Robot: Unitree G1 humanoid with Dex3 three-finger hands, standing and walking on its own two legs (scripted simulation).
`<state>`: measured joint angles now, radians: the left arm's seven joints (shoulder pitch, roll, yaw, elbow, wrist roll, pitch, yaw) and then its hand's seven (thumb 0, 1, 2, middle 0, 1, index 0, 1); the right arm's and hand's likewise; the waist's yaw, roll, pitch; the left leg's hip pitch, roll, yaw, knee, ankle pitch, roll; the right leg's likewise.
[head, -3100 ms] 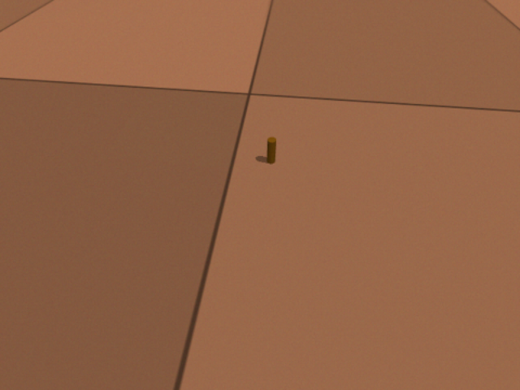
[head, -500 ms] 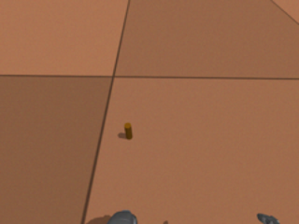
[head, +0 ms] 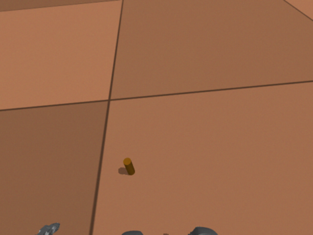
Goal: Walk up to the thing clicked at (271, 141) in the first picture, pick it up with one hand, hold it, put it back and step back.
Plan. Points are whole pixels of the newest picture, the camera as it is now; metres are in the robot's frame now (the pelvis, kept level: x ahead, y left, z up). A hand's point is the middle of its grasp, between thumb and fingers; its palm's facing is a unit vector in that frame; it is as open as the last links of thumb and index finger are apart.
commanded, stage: walk up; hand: left
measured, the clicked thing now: (129, 166) +0.59 +0.25 -0.68
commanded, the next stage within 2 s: stand in 1.78 s
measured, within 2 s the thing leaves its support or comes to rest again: neither
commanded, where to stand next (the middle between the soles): +0.25 +0.05 m, yaw +0 degrees
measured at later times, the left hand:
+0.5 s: hand (58, 214) +0.19 +0.34 -0.15, palm faces -0.04 -0.93 -0.36, open 7.4 cm
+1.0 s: hand (78, 180) +0.29 +0.29 -0.13, palm faces -0.05 -0.94 -0.35, open 7.4 cm
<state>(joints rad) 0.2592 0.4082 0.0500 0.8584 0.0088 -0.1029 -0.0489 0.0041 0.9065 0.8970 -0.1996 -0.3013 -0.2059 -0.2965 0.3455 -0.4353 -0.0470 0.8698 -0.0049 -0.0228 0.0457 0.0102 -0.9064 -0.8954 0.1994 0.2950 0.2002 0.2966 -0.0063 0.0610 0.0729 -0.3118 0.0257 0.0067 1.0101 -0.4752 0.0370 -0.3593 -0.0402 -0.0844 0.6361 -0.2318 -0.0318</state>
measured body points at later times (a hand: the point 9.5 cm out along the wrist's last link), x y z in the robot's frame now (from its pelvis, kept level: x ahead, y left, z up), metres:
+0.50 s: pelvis +0.15 +0.06 +0.01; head +0.18 +0.08 +0.45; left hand +0.20 +0.38 -0.12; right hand +0.24 -0.26 -0.09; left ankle +0.20 +0.17 -0.72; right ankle +0.15 -0.09 -0.67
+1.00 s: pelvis +0.18 +0.05 +0.01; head +0.19 +0.04 +0.46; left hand +0.30 +0.34 -0.11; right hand +0.25 -0.25 -0.12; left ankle +0.20 +0.17 -0.72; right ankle +0.22 -0.08 -0.72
